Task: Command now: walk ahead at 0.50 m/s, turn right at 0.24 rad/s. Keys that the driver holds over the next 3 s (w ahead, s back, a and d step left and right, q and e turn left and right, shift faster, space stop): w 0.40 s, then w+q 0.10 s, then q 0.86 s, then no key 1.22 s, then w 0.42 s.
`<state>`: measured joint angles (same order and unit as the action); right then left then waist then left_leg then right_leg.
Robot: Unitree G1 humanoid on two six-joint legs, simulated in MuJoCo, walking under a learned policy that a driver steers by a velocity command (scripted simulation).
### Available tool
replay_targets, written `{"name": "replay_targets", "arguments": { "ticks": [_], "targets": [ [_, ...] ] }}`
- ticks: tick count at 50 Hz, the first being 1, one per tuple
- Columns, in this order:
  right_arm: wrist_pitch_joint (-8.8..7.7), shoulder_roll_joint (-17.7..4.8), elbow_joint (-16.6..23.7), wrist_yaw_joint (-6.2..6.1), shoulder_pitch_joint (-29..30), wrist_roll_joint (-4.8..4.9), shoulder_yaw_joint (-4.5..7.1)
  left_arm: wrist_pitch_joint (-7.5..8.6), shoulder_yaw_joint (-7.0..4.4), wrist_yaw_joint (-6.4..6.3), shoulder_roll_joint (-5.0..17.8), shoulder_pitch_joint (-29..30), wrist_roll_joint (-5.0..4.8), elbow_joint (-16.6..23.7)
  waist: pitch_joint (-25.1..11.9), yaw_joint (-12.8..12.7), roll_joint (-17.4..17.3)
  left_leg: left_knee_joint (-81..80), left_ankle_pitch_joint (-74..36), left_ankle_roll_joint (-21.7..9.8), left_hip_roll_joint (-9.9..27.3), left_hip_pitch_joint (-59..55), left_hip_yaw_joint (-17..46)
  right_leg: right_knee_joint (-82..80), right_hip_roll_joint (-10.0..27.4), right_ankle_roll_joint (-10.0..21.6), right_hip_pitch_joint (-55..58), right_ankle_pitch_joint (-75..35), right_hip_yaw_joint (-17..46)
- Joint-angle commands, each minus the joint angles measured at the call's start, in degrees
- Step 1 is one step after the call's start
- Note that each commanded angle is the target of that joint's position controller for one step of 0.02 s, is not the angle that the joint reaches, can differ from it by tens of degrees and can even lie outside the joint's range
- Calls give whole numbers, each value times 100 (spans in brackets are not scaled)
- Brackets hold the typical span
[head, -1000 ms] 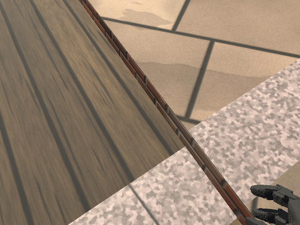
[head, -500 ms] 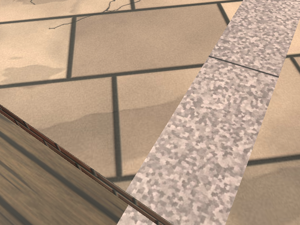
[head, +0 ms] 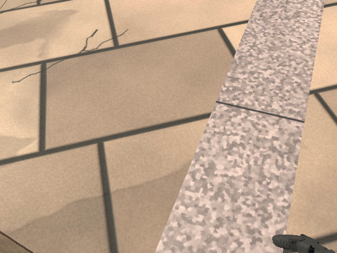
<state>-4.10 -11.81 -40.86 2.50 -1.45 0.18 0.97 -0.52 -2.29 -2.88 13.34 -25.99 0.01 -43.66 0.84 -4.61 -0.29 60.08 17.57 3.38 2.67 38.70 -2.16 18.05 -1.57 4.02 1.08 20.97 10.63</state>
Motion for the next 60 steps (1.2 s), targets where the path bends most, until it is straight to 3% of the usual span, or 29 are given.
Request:
{"name": "replay_targets", "arguments": {
  "ticks": [1, 3, 5, 6, 7, 8, 10, 12, 14, 15, 16, 18, 20, 21, 22, 24, 26, 27, 30, 33, 36, 42, 43, 44, 45, 46, 48, 54, 60],
  "targets": [
    [-306, -193, 1050, 39, 1629, 133, -6, -137, -176, -131, 660, -1577, 63, -405, 184, -497, 1295, 299, 1148, -287, -110, 3265, -360, 887, 1524, 628, 3107, -6864, 1091],
    [-335, -443, 991, 14, 765, 70, 66, -146, -123, -83, 705, -388, 97, -169, -349, 409, 985, -1873, 459, -532, -424, 77, -469, 1538, 896, 159, 1442, -8902, 361],
    [-283, -881, 416, -104, -699, 103, 461, 152, -224, 79, 1039, 227, -43, -140, -905, 1153, 624, -4622, -3266, -512, -405, -3823, -33, 2545, 697, 64, -229, -8105, 843],
    [-189, -1167, -302, -233, -2440, 160, 595, 373, -236, 178, 975, 1131, 92, 90, -883, 1736, -439, -4787, -4952, -708, 396, -6316, 598, 4876, -17, -218, -2669, -2956, 490],
    [-90, -1461, -697, -218, -3381, -44, 533, 623, -25, 177, 178, 774, 284, 1, -1237, 1543, -1999, -2629, -10274, -888, 1776, -8305, 1455, 7136, -754, -305, -5235, 2193, 396],
    [100, -1173, -662, -248, -3570, -340, 458, 751, -68, 254, 317, 419, -131, -165, -1906, 1673, -1411, -2561, -10777, -1694, 2607, -8255, 1754, 8864, -821, -405, -6058, 2036, 546],
    [279, -535, -1008, -260, -3178, -317, 365, 598, 43, 208, 73, 1517, -445, 359, -1145, 1630, -1192, -3250, -6761, -1863, 2180, -7717, 1415, 11151, -603, -366, -7993, 2412, -505],
    [310, 24, -1222, -248, -2451, -155, 85, 327, 472, 259, -951, 2408, -370, 1276, 148, 869, -984, -4117, -4044, -1398, 1938, -5383, 1029, 12306, -255, -46, -8608, 2611, -636],
    [307, -103, -1010, -270, -638, 27, -65, 331, 748, 494, -934, 2537, -215, 2095, 1259, -367, -833, -5629, -2428, -789, 1056, -1272, -399, 8890, 356, 32, -6582, 1942, -1155],
    [197, -172, -790, -366, -65, -108, -126, 324, 654, 477, -676, 1783, -88, 1856, 897, -767, -797, -5926, -3464, -913, 454, 297, -1039, 8025, 76, -104, -4448, 670, -1762],
    [-30, -780, -646, -373, -83, -95, -14, 409, 556, 475, -312, 1043, -32, 1652, 266, -1075, -756, -5814, -5097, -1132, 317, 1188, -1099, 6943, -27, -258, -1907, -585, -1881],
    [-209, -2123, -764, -334, -897, 163, 436, 498, 195, 245, 307, 347, 229, 1230, -1209, -1237, -868, -4890, -9688, -1331, 836, -1254, -378, 5777, -497, -392, -618, -293, -1997],
    [-30, -2094, -980, -339, -1118, 287, 498, 246, -23, 117, 802, -323, 168, 911, -1478, -1611, -916, -2490, -10420, -1196, 1167, -3838, 4, 3094, -544, -89, -1112, -600, -1397],
    [-29, -1186, -957, -326, -1793, 141, 329, 176, -155, 163, 1539, -254, 181, 755, -1583, -870, 1331, 171, -4441, -889, 322, -3035, 373, 2399, 729, 743, -392, -2851, 1100],
    [-169, -669, -1125, -42, -2510, 57, 235, 164, -87, 208, 1395, -459, 303, 580, -2715, -476, 2850, 3022, 247, -766, -1224, -2010, 1411, 745, 1872, 1802, 226, -2902, 4112],
    [-180, -478, -416, 95, -1368, 291, 294, 466, 35, 465, 670, 520, -107, 472, -498, -109, 520, 4448, 758, -979, -990, -236, 1513, 298, 2038, 1293, -1391, -445, 3369],
    [5, -186, -276, -123, -1185, 280, 158, 634, 152, 570, 36, 990, -75, -21, 562, 453, -154, 3583, 306, -1121, -432, 200, 1355, 525, 1371, 455, -2241, -753, 1015],
    [71, -224, -345, -148, -1579, 301, 137, 663, 186, 568, -280, 1120, 4, -95, 535, 640, 189, 3486, -22, -1035, -398, -101, 1411, 537, 1261, 284, -2423, -1356, 320],
    [209, -637, -313, -271, -1625, 284, 246, 695, 112, 418, -141, 1445, 39, -138, 572, 770, 296, 1365, -437, -647, -310, -377, 836, -376, 856, 241, -2115, -2725, -1040],
    [130, -480, 145, -214, -915, 124, 200, 738, -8, 137, 376, 1345, 118, -156, 314, 594, 649, -496, -1243, -322, -264, -358, 207, -474, 796, 248, -1510, -4602, -1680],
    [148, -217, 470, -114, -267, 31, 105, 592, -139, -71, 875, 967, -41, -203, -305, 182, 581, -2172, -1964, -192, -284, -710, -166, -190, 1011, 297, -536, -4690, -1823],
    [186, -1158, 331, 54, -1722, -33, 535, 458, -286, -76, 1075, 1472, -128, 15, -845, 960, 354, -3278, -1889, -847, -637, -2333, -225, 2075, 1158, -18, -403, -4936, -1864],
    [183, -1401, 301, -44, -2032, -41, 629, 466, -234, -22, 962, 1260, -13, 39, -973, 1095, -176, -3453, -3098, -1087, -302, -3286, 372, 3398, 736, -259, -1211, -3399, -1840],
    [193, -1864, 481, -161, -1831, -118, 640, 467, -41, 75, 246, 729, 322, 184, -1305, 449, -1675, -2822, -6140, -1874, 1112, -4542, 2372, 5428, -172, -584, -2964, 1741, -1729],
    [135, -1788, 779, -148, -1670, -266, 589, 513, -15, 198, 570, 181, 98, 233, -2699, 431, -1735, -3667, -4480, -3073, 2008, -5268, 4589, 6785, -516, -714, -3648, 2008, -460],
    [147, -1440, 965, -131, -1272, -142, 555, 496, -126, 240, 1072, 716, -30, 253, -2368, 671, -776, -3934, -3026, -2804, 1675, -4888, 4133, 6835, -172, -653, -3925, 1350, -237],
    [213, -1095, 987, -208, -975, 52, 434, 380, -126, 108, 1009, 1518, 77, 425, -1315, 592, 260, -4111, -1698, -2118, 1094, -3510, 3165, 6093, 171, -644, -4023, 477, -340],
    [376, -1290, 1000, -327, -1072, -65, 503, 142, -71, -47, 632, 1495, 110, 508, -943, 349, -295, -4139, -2420, -1793, 462, -2164, 2393, 4237, 42, -808, -3257, 172, -552],
    [564, -1318, 1112, -469, -970, -9, 532, 83, -114, -65, 648, 1919, 36, 620, -793, 526, -825, -4288, -31, -1479, 266, -1982, 2824, 3189, -14, -855, -3062, -310, -407]
  ]
}}
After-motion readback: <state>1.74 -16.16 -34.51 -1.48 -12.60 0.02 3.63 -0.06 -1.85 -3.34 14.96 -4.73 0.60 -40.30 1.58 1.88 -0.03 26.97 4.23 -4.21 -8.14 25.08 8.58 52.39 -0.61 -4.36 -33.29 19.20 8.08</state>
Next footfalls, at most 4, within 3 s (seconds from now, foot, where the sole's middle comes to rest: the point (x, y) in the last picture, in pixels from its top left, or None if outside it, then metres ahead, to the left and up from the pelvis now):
0.40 right None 0.41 -0.02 -0.64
0.86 left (152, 184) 0.68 0.19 -0.64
1.36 right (204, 177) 0.72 -0.01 -0.64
1.74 left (151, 215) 0.55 0.18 -0.64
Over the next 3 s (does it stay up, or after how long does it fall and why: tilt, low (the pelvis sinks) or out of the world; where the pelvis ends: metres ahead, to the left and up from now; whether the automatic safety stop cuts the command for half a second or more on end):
stays up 0.70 0.09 0.14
